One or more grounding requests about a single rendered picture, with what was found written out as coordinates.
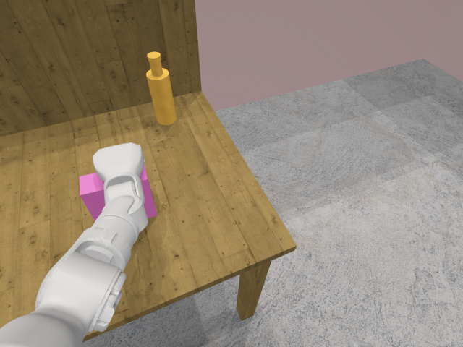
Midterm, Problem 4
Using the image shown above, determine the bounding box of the table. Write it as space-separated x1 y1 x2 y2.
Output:
0 0 297 342

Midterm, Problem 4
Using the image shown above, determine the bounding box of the robot left hand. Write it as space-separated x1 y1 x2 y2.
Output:
93 142 146 182

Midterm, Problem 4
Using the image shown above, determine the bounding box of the robot left forearm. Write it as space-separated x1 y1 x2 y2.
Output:
35 172 148 309

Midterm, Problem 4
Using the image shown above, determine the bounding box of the robot left upper arm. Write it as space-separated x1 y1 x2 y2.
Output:
0 251 127 347

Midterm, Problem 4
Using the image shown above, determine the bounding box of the sponge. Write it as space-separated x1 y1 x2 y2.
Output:
80 165 157 221

